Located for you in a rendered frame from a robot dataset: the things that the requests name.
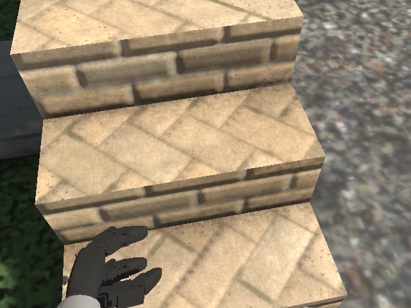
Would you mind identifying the left robot hand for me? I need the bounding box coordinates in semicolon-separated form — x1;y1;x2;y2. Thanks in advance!
64;226;162;308

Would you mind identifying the left robot forearm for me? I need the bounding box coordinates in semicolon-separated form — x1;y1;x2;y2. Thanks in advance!
57;295;101;308

